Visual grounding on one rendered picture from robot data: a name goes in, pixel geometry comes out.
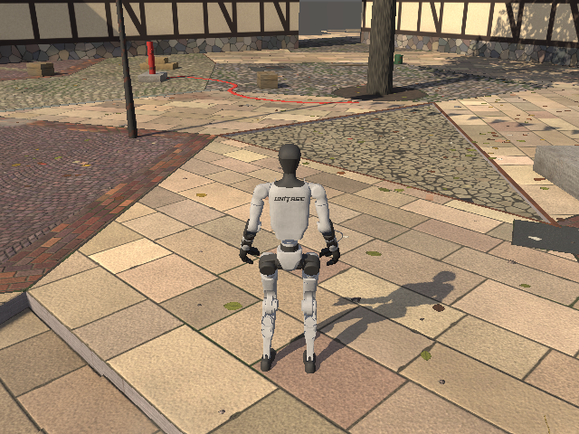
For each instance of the robot right forearm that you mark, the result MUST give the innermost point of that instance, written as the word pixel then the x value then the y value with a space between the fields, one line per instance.
pixel 330 238

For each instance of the robot left forearm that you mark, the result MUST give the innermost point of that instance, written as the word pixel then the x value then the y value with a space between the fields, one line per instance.
pixel 247 238

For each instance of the left robot hand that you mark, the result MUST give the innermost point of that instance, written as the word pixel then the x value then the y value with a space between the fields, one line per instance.
pixel 252 251

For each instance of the robot right upper arm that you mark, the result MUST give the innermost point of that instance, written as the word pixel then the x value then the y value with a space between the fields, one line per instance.
pixel 318 192

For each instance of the right robot foot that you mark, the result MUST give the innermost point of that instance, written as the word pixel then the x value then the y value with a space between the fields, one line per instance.
pixel 310 366

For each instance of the humanoid robot head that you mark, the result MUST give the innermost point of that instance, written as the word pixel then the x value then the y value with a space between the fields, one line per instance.
pixel 289 157

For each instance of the right robot hand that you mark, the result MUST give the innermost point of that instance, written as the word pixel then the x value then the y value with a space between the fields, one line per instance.
pixel 327 252

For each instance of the robot left upper arm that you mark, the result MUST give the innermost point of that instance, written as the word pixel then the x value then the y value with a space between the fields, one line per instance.
pixel 261 191

